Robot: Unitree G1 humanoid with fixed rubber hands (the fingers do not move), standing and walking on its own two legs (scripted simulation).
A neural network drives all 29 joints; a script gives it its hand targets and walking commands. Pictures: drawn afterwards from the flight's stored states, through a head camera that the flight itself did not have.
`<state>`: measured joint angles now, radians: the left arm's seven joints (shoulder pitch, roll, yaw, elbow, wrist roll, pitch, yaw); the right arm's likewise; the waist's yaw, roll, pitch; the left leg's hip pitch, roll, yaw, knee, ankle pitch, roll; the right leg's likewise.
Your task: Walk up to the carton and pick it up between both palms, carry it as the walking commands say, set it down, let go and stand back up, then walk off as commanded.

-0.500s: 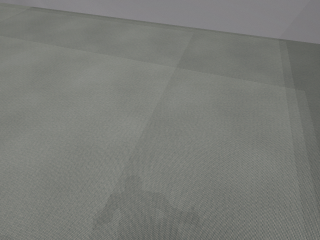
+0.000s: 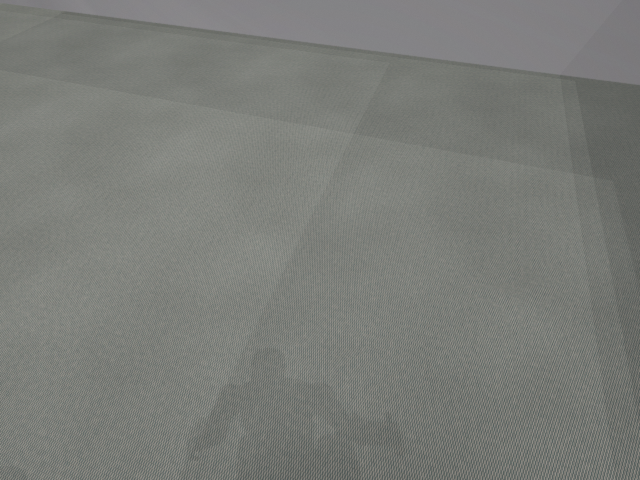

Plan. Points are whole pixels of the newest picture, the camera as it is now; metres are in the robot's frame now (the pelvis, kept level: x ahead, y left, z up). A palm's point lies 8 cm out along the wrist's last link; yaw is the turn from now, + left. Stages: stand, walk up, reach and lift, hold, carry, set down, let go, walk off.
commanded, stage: walk up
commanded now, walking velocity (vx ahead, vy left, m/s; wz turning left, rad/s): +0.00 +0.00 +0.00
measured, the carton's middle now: out of the picture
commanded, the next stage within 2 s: none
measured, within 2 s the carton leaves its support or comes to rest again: neither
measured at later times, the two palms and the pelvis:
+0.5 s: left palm out of the picture +0.02 +0.44 -0.12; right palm (503, 423) +0.22 -0.23 -0.09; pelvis +0.01 +0.05 -0.03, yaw +20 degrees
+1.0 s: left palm out of the picture -0.21 +0.43 -0.07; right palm (275, 306) +0.41 +0.09 -0.09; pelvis +0.05 +0.14 -0.02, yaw +52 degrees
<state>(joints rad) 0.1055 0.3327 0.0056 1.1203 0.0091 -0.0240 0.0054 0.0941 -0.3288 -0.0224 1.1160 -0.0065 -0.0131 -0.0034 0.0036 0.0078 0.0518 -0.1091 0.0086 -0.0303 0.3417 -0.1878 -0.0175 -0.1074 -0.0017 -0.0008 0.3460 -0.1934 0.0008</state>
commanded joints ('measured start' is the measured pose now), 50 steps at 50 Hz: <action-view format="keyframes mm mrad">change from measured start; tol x32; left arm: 1 -42 221 36 -59 7 -19 12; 50 5 443 152 -283 22 -98 -11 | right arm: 1 -28 -196 -32 -53 0 -16 -11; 50 -10 -330 -146 -407 -35 17 211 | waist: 1 -3 -21 -82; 17 -44 -174 -141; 22 -101 390 -92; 31 45 194 -177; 33 95 -266 -296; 50 -66 -78 -168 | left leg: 1 15 104 -83 -43 190 48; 13 -513 162 -90 518 -156 20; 19 -195 155 -23 266 -90 60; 23 17 174 -636 -170 -221 291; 31 -377 51 -375 -41 -112 162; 35 -635 22 -145 636 -168 16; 50 -192 76 88 254 -125 76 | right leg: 1 24 -126 106 -55 194 -23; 17 -22 -462 -27 -5 4 -235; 22 -624 28 -105 748 -510 -28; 31 21 -10 -26 72 -111 -75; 34 55 -570 547 -242 -445 -205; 50 -129 -384 -229 191 -76 -159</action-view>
